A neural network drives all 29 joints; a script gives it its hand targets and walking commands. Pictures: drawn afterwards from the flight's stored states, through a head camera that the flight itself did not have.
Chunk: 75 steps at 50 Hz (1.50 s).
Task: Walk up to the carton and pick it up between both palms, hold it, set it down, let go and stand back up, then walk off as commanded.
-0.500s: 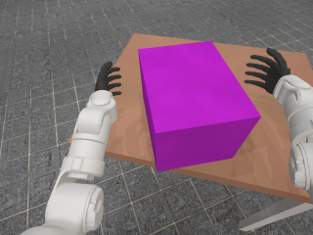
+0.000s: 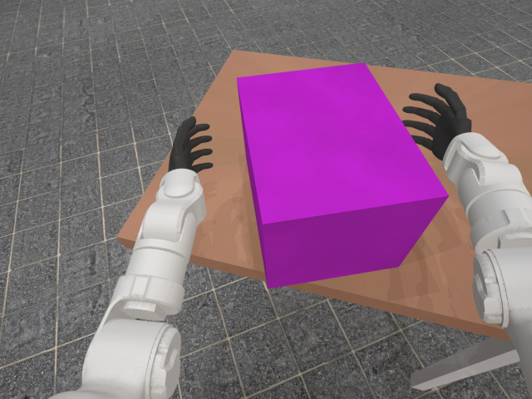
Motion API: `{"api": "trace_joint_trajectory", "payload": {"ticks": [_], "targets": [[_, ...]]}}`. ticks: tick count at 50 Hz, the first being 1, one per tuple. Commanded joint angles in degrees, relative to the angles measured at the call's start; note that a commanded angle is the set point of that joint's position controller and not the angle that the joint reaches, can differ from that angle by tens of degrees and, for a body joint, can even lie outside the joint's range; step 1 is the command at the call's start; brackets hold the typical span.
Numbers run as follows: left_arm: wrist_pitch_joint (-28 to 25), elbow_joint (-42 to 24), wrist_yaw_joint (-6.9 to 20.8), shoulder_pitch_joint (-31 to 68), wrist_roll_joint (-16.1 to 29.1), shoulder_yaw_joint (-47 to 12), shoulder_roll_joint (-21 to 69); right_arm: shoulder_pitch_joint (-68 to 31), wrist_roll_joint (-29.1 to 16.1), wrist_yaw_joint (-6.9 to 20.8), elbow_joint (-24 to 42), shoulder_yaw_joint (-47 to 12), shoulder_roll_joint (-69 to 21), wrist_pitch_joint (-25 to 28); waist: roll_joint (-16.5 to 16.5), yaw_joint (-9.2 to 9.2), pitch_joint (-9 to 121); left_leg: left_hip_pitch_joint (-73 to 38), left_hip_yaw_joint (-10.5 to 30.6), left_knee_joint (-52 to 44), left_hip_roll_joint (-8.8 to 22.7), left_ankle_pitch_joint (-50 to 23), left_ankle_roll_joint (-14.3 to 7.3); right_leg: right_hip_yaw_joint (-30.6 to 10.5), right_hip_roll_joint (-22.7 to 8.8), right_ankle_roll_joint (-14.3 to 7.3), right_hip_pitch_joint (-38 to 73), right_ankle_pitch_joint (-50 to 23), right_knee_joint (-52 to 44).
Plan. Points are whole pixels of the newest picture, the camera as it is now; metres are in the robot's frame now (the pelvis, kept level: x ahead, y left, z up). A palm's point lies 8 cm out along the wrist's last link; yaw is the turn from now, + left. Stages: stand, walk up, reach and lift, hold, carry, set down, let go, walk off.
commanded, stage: reach and lift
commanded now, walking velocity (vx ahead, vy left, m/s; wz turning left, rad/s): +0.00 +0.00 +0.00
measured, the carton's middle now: (317, 172) +0.46 +0.01 +0.06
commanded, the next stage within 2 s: none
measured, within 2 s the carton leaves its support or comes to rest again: leaves its support in 1.70 s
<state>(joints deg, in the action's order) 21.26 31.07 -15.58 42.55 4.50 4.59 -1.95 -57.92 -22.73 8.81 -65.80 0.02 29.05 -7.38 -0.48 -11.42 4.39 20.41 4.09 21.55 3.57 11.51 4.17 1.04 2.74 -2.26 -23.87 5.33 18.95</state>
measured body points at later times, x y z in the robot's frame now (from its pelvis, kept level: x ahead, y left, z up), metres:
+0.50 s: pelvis +0.00 +0.00 +0.00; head +0.06 -0.01 +0.45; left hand +0.40 +0.17 +0.11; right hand +0.51 -0.16 +0.14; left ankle -0.02 +0.17 -0.74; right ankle +0.03 -0.09 -0.74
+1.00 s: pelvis +0.00 +0.00 +0.00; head +0.06 -0.01 +0.45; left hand +0.41 +0.17 +0.11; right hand +0.50 -0.14 +0.14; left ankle -0.02 +0.17 -0.74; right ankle +0.03 -0.09 -0.74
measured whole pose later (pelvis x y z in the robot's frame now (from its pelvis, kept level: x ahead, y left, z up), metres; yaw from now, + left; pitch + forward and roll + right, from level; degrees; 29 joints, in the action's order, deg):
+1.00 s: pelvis +0.00 +0.00 +0.00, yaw +0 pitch +10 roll -1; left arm 19.3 31.1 -18.2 42.5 3.7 7.4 4.1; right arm -60.4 -20.8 2.8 -65.8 0.0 22.2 -6.7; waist -0.5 -10.1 4.5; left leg 20.5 4.1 21.5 4.0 11.6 4.4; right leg 1.0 3.2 -2.6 -23.9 5.3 18.8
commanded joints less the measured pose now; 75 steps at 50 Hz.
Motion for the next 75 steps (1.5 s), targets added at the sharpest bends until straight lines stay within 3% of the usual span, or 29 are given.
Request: {"api": "trace_joint_trajectory", "payload": {"ticks": [1, 12, 21, 63, 75], "targets": [[-4.37, -9.79, 0.34, 25.54, 0.62, 1.86, -0.48, -29.13, 4.20, -0.82, 11.20, -2.46, 5.81, 5.18, 6.62, 1.08, 36.64, 3.17, -6.25, 0.22, -2.99, -17.93, -0.22, -0.43, 1.08, 1.36, 25.32, -18.52, 3.73], [-3.23, -12.14, -1.11, 25.60, -4.17, 4.48, 2.31, -29.22, 6.08, -3.08, 10.61, -1.59, 2.17, 4.38, 5.79, 0.50, 35.00, 0.92, -6.29, 0.42, -2.79, -18.83, -0.43, -0.66, 1.84, 1.30, 24.40, -17.71, 2.94], [-3.47, -12.66, -2.29, 27.19, -5.31, 4.78, 4.19, -29.87, 6.44, -4.36, 11.16, -2.01, -0.91, 3.52, 5.11, -0.02, 33.92, -0.64, -6.13, 0.67, -2.65, -18.59, -0.87, -0.81, 2.26, 1.09, 22.00, -14.87, 2.38], [-7.07, -10.31, -1.96, 31.30, -7.09, 3.89, 10.47, -29.93, 9.90, -6.87, 10.47, 0.44, -11.51, 3.24, 2.93, 2.00, 35.02, -4.52, -5.31, 1.16, -2.43, -20.55, -0.75, 0.05, 2.01, 1.45, 19.28, -13.66, 1.04], [-6.97, -13.81, -1.43, 33.50, -6.23, 1.71, 13.63, -31.61, 10.08, -8.04, 15.25, -0.99, -15.11, 3.57, 3.28, 3.30, 38.25, -5.59, -4.83, 1.83, -2.80, -22.22, -0.53, 0.44, 1.98, 2.31, 21.70, -18.54, 1.70]]}}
